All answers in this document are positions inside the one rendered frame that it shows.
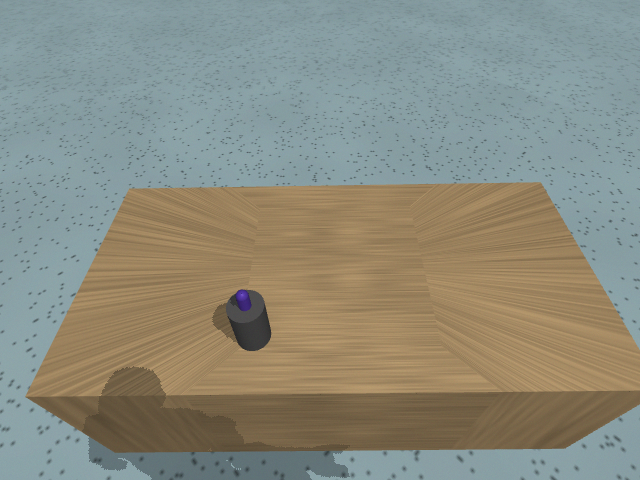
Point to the bottle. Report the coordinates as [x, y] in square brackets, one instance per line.
[249, 320]

